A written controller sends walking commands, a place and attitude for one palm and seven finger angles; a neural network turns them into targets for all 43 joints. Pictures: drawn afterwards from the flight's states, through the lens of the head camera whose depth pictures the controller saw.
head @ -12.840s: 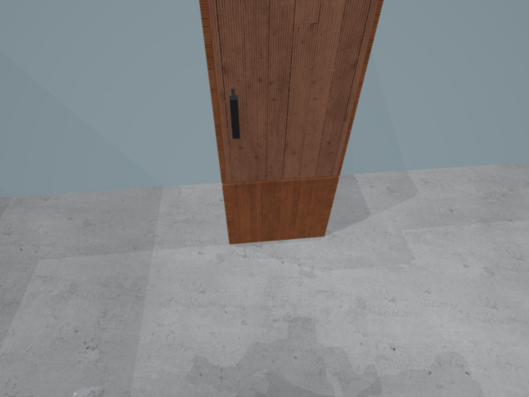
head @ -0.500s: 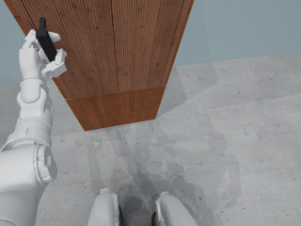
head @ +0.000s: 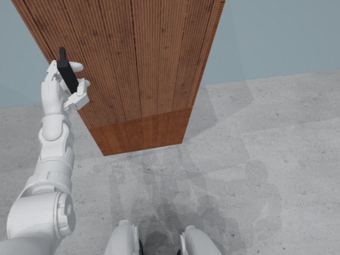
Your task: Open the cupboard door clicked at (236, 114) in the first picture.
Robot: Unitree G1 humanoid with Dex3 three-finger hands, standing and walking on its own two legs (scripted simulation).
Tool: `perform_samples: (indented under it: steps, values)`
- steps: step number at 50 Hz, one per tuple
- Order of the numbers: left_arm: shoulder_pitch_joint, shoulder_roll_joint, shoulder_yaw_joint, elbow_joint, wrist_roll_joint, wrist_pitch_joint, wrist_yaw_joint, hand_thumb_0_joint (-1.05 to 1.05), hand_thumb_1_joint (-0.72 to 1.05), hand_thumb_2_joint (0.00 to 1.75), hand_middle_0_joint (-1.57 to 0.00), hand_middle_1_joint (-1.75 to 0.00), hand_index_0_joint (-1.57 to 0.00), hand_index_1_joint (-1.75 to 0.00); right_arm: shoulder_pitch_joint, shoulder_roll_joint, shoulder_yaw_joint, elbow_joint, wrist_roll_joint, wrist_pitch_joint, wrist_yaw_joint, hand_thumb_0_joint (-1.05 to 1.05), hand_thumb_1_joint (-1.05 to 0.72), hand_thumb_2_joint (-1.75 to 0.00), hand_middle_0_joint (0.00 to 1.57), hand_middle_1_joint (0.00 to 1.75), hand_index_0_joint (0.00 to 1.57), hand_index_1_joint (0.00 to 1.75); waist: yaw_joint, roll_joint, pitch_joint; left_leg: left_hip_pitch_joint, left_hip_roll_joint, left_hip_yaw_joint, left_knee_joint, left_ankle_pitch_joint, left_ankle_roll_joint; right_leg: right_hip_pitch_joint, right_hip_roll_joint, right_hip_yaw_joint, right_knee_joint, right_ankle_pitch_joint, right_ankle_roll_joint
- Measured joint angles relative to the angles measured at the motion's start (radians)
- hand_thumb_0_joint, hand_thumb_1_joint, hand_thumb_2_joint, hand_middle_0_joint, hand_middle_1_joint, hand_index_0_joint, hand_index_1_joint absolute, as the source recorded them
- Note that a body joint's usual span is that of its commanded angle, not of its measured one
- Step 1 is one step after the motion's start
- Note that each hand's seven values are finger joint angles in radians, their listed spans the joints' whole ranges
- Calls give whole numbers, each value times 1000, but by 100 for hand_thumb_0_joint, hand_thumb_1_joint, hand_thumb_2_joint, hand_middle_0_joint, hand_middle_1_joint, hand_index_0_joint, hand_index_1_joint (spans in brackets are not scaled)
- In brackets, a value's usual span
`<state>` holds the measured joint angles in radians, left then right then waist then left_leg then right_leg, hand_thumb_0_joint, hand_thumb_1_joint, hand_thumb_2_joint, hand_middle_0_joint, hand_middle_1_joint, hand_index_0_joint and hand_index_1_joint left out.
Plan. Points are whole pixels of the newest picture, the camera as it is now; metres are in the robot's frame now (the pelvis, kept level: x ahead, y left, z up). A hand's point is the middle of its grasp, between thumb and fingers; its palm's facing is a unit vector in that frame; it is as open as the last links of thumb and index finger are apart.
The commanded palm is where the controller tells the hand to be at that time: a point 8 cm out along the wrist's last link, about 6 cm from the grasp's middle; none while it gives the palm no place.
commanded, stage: pull the door open along its arc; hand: left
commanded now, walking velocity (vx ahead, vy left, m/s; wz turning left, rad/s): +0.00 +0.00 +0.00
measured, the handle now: (72, 77) +0.53 +0.21 +0.05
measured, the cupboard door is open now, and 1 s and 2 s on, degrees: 5 39 43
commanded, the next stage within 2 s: open thumb and fingers to let go in 0.64 s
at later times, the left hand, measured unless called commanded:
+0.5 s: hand (131, 149) +0.33 +0.07 +0.06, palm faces +0.43 -0.90 +0.00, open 6.0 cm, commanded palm +0.26 +0.10 +0.05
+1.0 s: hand (144, 158) +0.32 +0.04 +0.05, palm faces +0.48 -0.87 -0.06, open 7.3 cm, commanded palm +0.26 +0.07 +0.05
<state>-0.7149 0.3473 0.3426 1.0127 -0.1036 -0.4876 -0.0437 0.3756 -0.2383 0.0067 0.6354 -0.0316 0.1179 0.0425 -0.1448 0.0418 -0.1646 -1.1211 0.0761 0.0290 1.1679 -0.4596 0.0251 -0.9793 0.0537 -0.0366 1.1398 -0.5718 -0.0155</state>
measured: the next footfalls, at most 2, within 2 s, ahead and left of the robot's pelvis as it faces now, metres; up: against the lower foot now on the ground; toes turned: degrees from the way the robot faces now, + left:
none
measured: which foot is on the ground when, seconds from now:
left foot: down 0.00-1.00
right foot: down 0.00-1.00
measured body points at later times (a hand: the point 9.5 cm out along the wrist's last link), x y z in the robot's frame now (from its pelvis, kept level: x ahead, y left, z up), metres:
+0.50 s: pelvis +0.01 -0.02 +0.01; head +0.06 -0.02 +0.46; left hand +0.31 +0.11 +0.06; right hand +0.19 -0.22 -0.09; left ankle +0.04 +0.11 -0.64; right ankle -0.02 -0.12 -0.64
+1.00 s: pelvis +0.01 -0.07 +0.01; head +0.06 -0.09 +0.46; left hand +0.28 +0.08 +0.06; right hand +0.19 -0.27 -0.11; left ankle +0.04 +0.10 -0.64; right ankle -0.02 -0.12 -0.64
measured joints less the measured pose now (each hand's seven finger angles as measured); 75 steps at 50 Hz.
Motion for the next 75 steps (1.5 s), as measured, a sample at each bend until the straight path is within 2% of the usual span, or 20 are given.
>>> perform_samples:
  steps: [6, 9, 13, 18, 20, 23, 27, 32, 35, 38, 43, 47, 52, 64, 69, 75]
  values:
    - [208, -107, -90, -212, -32, 14, 34, 2, 71, 74, -36, -135, -35, -134, -14, 5, -14, -26, 12, -2, 8, 0, -90, -90, 21, 30, 21, 30, 40, -2, -12, 76, -6, 11, -43, 1, -2, 71, -5, 10, -39, 2, 0]
    - [300, -192, -154, -317, -21, 21, 148, 2, 71, 74, -36, -135, -35, -132, -35, 8, -19, -37, 4, -16, 12, 0, -90, -90, 21, 30, 21, 30, 64, -4, -15, 109, -11, 12, -61, 3, -4, 104, -10, 11, -54, 2, 1]
    - [394, -299, -240, -422, 35, 26, 327, 2, 70, 76, -34, -135, -36, -131, -80, 15, -25, -48, -17, -34, 25, 0, -90, -90, 21, 30, 20, 30, 88, -7, -19, 134, -20, 7, -66, 4, -7, 129, -18, 5, -53, -5, -2]
    - [488, -410, -347, -514, 129, 51, 540, 2, 70, 77, -34, -135, -36, -131, -142, 34, -28, -59, -43, -50, 37, 1, -90, -90, 20, 30, 20, 30, 111, -13, -26, 150, -30, -4, -63, 6, -15, 146, -26, -7, -37, -16, -11]
    - [525, -446, -386, -544, 166, 71, 596, 2, 70, 77, -34, -135, -36, -132, -163, 42, -26, -62, -52, -57, 36, 1, -90, -90, 20, 30, 20, 30, 119, -13, -29, 156, -33, -9, -62, 8, -19, 153, -28, -13, -32, -21, -16]
    - [582, -481, -446, -589, 202, 107, 647, 2, 69, 77, -33, -135, -37, -133, -188, 57, -18, -66, -61, -71, 28, 1, -90, -90, 20, 30, 20, 30, 129, -12, -30, 173, -37, -17, -66, 10, -26, 171, -31, -21, -30, -25, -24]
    - [653, -469, -530, -642, 220, 150, 660, 1, 69, 76, -34, -134, -36, -133, -212, 78, -1, -70, -63, -96, 15, 1, -90, -90, 20, 30, 20, 30, 134, -11, -28, 202, -39, -28, -82, 19, -39, 198, -31, -32, -36, -26, -36]
    - [743, -448, -609, -723, 204, 211, 639, 1, 67, 74, -33, -132, -38, -134, -223, 92, 18, -71, -55, -127, 18, 1, -90, -90, 20, 30, 20, 30, 134, -7, -30, 239, -39, -40, -106, 27, -56, 234, -29, -44, -51, -27, -52]
    - [779, -437, -633, -753, 203, 230, 632, 1, 67, 74, -33, -132, -39, -134, -222, 91, 27, -73, -52, -142, 14, 1, -90, -90, 21, 30, 21, 30, 128, -5, -32, 254, -40, -49, -117, 30, -66, 249, -28, -53, -56, -30, -61]
    - [774, -440, -622, -744, 202, 221, 641, 1, 66, 75, -34, -132, -39, -135, -223, 81, 27, -68, -55, -150, 1, 1, -90, -90, 21, 30, 21, 30, 126, -3, -32, 250, -44, -60, -115, 32, -71, 247, -29, -64, -47, -37, -70]
    - [697, -462, -545, -684, 189, 206, 664, 0, 63, 78, -37, -133, -39, -134, -226, 58, 8, -36, -63, -152, -18, 1, -90, -90, 21, 30, 21, 30, 131, -5, -30, 217, -49, -69, -103, 37, -74, 211, -34, -74, -19, -46, -81]
    - [692, -467, -509, -693, 189, 198, 660, 0, 55, 75, -37, -132, -39, -133, -199, 44, -12, -30, -66, -151, -18, 1, -90, -90, 20, 30, 20, 30, 137, -4, -33, 200, -52, -69, -105, 41, -79, 188, -36, -74, -9, -49, -87]
    - [737, -463, -511, -726, 184, 177, 639, 1, 35, 67, -36, -130, -37, -130, -163, 32, -24, -23, -63, -148, -19, 1, -90, -90, 20, 30, 20, 30, 138, -3, -27, 201, -55, -65, -115, 45, -72, 183, -38, -68, -10, -49, -88]
    - [761, -461, -509, -744, 182, 150, 635, 0, -31, 39, -31, -119, -32, -119, -158, 35, -29, -17, -63, -157, -28, 1, -90, -90, 20, 30, 20, 30, 131, -2, -29, 189, -54, -61, -103, 36, -75, 169, -36, -59, -1, -52, -84]
    - [760, -461, -512, -740, 184, 157, 637, 0, -43, 33, -28, -106, -29, -105, -169, 42, -23, -28, -62, -158, -26, 1, -90, -90, 20, 30, 20, 30, 134, -3, -31, 191, -56, -60, -101, 34, -76, 175, -38, -57, -6, -50, -77]
    - [751, -456, -553, -730, 200, 156, 649, 0, -48, 31, -24, -81, -26, -82, -190, 50, -14, -41, -61, -165, -24, 1, -90, -90, 20, 30, 20, 30, 135, -3, -32, 183, -56, -61, -86, 29, -72, 173, -38, -57, -4, -47, -67]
